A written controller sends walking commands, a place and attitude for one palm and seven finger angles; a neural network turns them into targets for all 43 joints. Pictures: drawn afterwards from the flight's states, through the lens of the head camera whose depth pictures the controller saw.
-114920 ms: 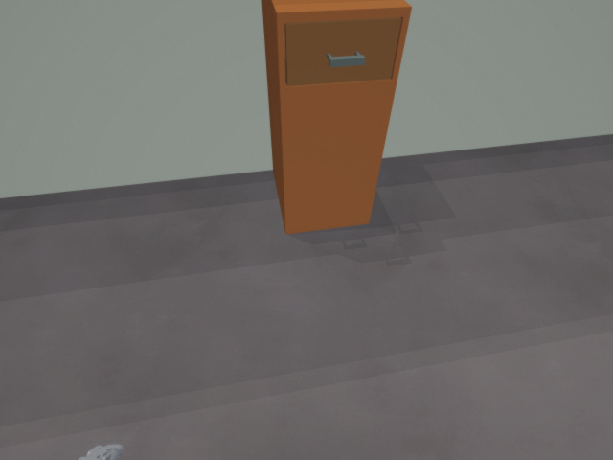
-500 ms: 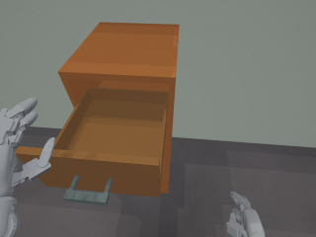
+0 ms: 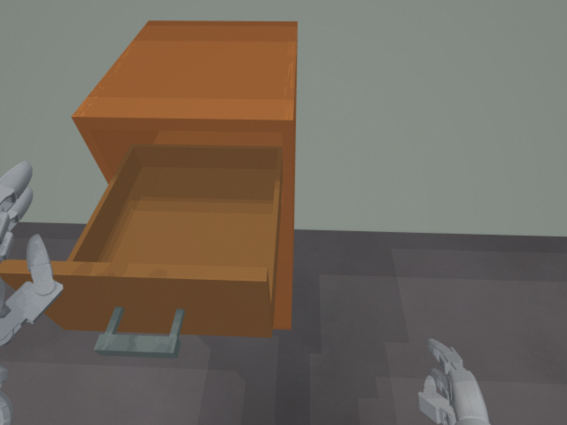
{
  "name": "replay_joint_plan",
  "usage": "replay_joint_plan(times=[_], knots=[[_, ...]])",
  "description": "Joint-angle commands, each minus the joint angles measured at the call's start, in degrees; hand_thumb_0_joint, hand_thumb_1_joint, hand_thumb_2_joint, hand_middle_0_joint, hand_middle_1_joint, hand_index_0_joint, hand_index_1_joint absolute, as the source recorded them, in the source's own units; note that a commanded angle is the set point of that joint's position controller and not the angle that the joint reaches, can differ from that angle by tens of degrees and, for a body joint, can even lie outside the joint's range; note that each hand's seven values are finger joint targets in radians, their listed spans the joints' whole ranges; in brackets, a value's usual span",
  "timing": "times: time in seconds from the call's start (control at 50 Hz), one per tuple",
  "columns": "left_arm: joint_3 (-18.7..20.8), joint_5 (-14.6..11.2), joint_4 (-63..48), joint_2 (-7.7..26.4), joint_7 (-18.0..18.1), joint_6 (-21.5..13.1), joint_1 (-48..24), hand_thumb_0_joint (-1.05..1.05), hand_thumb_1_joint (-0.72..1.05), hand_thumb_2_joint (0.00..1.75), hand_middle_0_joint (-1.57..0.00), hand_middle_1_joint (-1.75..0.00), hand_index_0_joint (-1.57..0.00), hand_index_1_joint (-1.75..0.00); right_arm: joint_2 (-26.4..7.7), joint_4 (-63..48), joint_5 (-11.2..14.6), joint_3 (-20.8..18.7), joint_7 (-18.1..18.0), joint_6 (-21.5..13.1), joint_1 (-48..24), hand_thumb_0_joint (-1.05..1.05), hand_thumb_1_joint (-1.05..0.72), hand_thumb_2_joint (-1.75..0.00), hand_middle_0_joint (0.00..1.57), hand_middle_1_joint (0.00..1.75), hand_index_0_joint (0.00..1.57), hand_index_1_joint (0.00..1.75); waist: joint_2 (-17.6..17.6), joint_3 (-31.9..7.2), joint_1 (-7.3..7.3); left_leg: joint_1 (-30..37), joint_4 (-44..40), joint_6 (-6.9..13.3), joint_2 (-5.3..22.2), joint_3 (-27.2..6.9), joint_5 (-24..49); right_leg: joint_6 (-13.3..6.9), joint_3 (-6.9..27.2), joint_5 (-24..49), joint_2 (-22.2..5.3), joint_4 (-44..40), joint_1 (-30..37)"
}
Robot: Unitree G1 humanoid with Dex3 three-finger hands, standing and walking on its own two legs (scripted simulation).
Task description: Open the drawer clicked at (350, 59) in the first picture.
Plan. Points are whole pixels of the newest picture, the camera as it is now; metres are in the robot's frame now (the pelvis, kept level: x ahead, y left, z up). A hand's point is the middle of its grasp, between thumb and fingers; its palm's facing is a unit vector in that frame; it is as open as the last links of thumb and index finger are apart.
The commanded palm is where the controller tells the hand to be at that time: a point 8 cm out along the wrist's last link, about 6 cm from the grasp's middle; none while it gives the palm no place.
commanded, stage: step back with the hand held close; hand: left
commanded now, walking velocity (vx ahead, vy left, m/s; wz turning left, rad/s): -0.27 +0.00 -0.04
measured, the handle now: (143, 330) +0.24 +0.22 +0.02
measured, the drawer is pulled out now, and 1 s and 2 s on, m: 0.30 0.30 0.30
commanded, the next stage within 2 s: stop stepping back and stand still in 0.90 s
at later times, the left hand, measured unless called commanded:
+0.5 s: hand out of the picture +0.13 +0.24 +0.19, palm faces +0.47 -0.80 -0.38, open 7.4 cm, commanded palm +0.06 +0.28 +0.21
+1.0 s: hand out of the picture +0.00 +0.22 +0.20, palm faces +0.44 -0.80 -0.40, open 7.4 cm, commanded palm -0.05 +0.26 +0.21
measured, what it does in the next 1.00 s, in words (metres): walks backwards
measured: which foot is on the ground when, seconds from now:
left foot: down 0.00-1.00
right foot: down 0.00-0.78, up 0.80-1.00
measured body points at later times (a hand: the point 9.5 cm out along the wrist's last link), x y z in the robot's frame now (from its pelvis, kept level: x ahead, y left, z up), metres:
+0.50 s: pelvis -0.07 +0.00 -0.02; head -0.08 +0.02 +0.43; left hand +0.10 +0.28 +0.21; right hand +0.08 -0.24 -0.08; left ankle -0.04 +0.11 -0.74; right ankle -0.01 -0.11 -0.72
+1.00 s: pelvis -0.19 -0.01 -0.01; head -0.18 +0.00 +0.44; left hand -0.03 +0.26 +0.22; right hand +0.00 -0.23 -0.07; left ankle -0.10 +0.12 -0.74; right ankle -0.18 -0.13 -0.73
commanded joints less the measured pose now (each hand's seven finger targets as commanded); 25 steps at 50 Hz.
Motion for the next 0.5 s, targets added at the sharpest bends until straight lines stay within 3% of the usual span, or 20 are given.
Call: replay_joint_plan(times=[0.0,0.04,0.06,0.1,0.16,0.2,0.24,0.28,0.32,0.34,0.36,0.38,0.4,0.42,0.46,0.48], knots=[[6.8,-0.5,-12.9,8.9,2.7,-2.9,4.6,0.0,0.9,0.9,-0.2,-0.3,-0.2,-0.3,-6.0,-9.3,0.4,-3.2,-0.9,-1.1,-2.7,0.0,-0.9,-0.9,0.2,0.3,0.2,0.3,-4.5,-12.1,-1.48,-2.4,1.1,-0.5,3.4,-3.6,17.0,-3.5,9.7,12.6,-11.0,0.2,6.2],[7.8,-0.5,-14.7,10.0,3.0,-3.1,5.4,0.0,0.9,0.9,-0.2,-0.3,-0.2,-0.3,-6.3,-10.4,0.0,-3.5,-1.0,-0.9,-3.2,0.0,-0.9,-0.9,0.2,0.3,0.2,0.3,-1.7,-11.1,-1.18,-5.4,-1.8,-0.7,5.4,-5.7,23.5,-2.2,7.5,14.1,-8.0,4.8,6.9],[9.2,-0.4,-17.1,11.9,3.3,-3.2,4.3,0.0,0.9,0.9,-0.2,-0.3,-0.2,-0.3,-6.3,-10.7,-0.1,-3.7,-1.3,-1.0,-4.0,0.0,-0.9,-0.9,0.2,0.3,0.2,0.3,1.4,-10.5,-0.85,-7.0,-2.8,-1.4,6.2,-6.5,27.9,-1.7,6.7,15.7,-6.8,7.0,7.7],[9.4,-0.7,-17.1,11.3,3.4,-3.6,5.5,0.0,0.9,0.9,-0.2,-0.3,-0.2,-0.3,-5.9,-11.3,-0.5,-3.8,-1.2,-1.5,-2.8,0.0,-0.9,-0.9,0.2,0.3,0.2,0.3,1.1,-10.6,-0.56,-9.5,-3.6,-2.2,7.3,-7.2,30.7,-1.2,5.5,12.5,-5.2,10.4,8.8],[9.3,-0.6,-18.7,11.4,3.6,-4.7,4.0,0.0,0.9,0.9,-0.2,-0.3,-0.2,-0.3,-6.1,-11.1,-0.7,-3.9,-1.2,-2.9,-2.0,0.0,-0.9,-0.9,0.2,0.3,0.2,0.3,1.7,-9.5,-0.82,-12.7,-2.2,-0.7,7.4,-6.9,22.6,-1.6,7.5,10.1,-5.8,10.2,8.2],[9.2,-0.6,-16.8,10.8,4.0,-5.3,4.1,0.0,0.9,0.9,-0.2,-0.3,-0.2,-0.3,-6.1,-10.5,-0.9,-3.8,-1.1,-3.7,-0.8,0.0,-0.9,-0.9,0.2,0.3,0.2,0.3,-0.5,-9.2,-1.33,-15.0,-1.0,0.2,6.6,-6.6,12.6,-2.0,9.7,8.8,-7.3,8.6,7.8],[8.5,-0.1,-16.0,10.3,4.3,-5.5,2.1,0.0,0.9,0.9,-0.2,-0.3,-0.2,-0.3,-6.6,-10.1,-0.9,-3.6,-1.0,-4.0,-0.4,0.0,-0.9,-0.9,0.2,0.3,0.2,0.3,-1.6,-6.6,-1.75,-16.0,0.9,1.1,4.6,-6.0,-0.4,-2.4,13.0,-1.4,-8.8,3.8,2.7],[8.1,0.3,-15.3,10.4,4.7,-5.5,0.3,0.0,0.9,0.9,-0.2,-0.3,-0.2,-0.3,-6.9,-9.1,-1.0,-3.5,-1.1,-3.9,0.1,0.0,-0.9,-0.9,0.2,0.3,0.2,0.3,-5.7,-5.5,-2.16,-13.1,4.3,1.0,2.9,-5.4,-8.4,-3.5,15.8,-10.8,-11.0,-1.9,-3.9],[7.7,0.8,-14.4,10.0,5.1,-5.3,0.0,0.0,0.9,0.9,-0.2,-0.3,-0.2,-0.3,-7.0,-8.5,-1.2,-3.1,-1.4,-3.7,0.5,0.0,-0.9,-0.9,0.2,0.3,0.2,0.3,-4.4,-5.2,-2.2,-9.9,4.4,1.5,2.6,-4.7,-12.1,-3.4,15.3,-17.8,-11.5,-4.3,-8.1],[7.5,0.9,-14.7,9.8,5.3,-5.2,-0.6,0.0,0.9,0.9,-0.2,-0.3,-0.2,-0.3,-7.0,-8.6,-1.3,-2.9,-1.4,-3.7,0.3,0.0,-0.9,-0.9,0.2,0.3,0.2,0.3,-3.2,-4.6,-2.26,-10.0,2.0,2.0,3.6,-5.6,-12.6,-2.8,13.9,-18.8,-10.2,-2.8,-8.9],[7.5,1.2,-15.1,9.9,5.4,-5.1,-1.8,0.0,0.9,0.9,-0.2,-0.3,-0.2,-0.3,-7.3,-8.4,-1.6,-2.7,-1.7,-3.8,-0.3,0.0,-0.9,-0.9,0.2,0.3,0.2,0.3,1.7,-3.3,-2.4,-11.2,-2.3,2.8,6.0,-8.4,-11.2,-1.9,11.7,-18.8,-7.0,1.2,-10.1],[7.1,1.1,-14.7,9.3,5.7,-5.0,-2.3,0.0,0.9,0.9,-0.2,-0.3,-0.2,-0.3,-6.9,-8.6,-1.9,-2.3,-1.9,-4.3,-1.1,0.0,-0.9,-0.9,0.2,0.3,0.2,0.3,6.8,-1.1,-2.41,-19.3,-10.3,4.6,10.8,-13.3,-12.0,-0.2,7.5,-17.1,-2.3,10.8,-5.3],[7.8,1.3,-14.4,8.9,6.0,-5.0,-1.9,0.0,0.9,0.9,-0.2,-0.3,-0.2,-0.3,-6.6,-8.9,-2.3,-2.4,-1.9,-5.1,-1.3,0.0,-0.9,-0.9,0.2,0.3,0.2,0.3,11.6,-1.2,-1.92,-28.0,-16.3,6.4,15.1,-17.4,-13.0,1.1,5.4,-14.5,1.9,21.8,2.2],[8.1,1.3,-15.0,9.7,6.0,-4.8,-1.8,0.0,0.9,0.9,-0.2,-0.3,-0.2,-0.3,-5.5,-8.9,-2.7,-2.8,-1.8,-5.6,-0.5,0.0,-0.9,-0.9,0.2,0.3,0.2,0.3,9.9,-1.0,-1.8,-28.4,-15.0,7.2,15.5,-16.3,-3.6,1.3,6.5,-15.6,2.2,26.4,3.1],[8.2,0.5,-15.8,10.3,5.8,-5.0,-0.1,0.0,0.9,0.9,-0.2,-0.3,-0.2,-0.3,-5.6,-8.3,-2.6,-3.3,-1.2,-6.9,-0.1,0.0,-0.9,-0.9,0.2,0.3,0.2,0.3,6.9,-3.9,-0.8,-18.9,-6.8,6.0,13.8,-12.3,18.5,1.2,6.7,-14.9,1.7,18.3,1.5],[6.7,0.2,-14.6,9.1,5.6,-5.0,1.5,0.0,0.9,0.9,-0.2,-0.3,-0.2,-0.3,-5.8,-7.3,-2.3,-3.0,-0.9,-7.3,-0.4,0.0,-0.9,-0.9,0.2,0.3,0.2,0.3,6.8,-4.8,-0.8,-15.1,-5.3,4.8,13.0,-11.5,21.4,1.1,6.2,-12.4,0.5,11.9,2.6]])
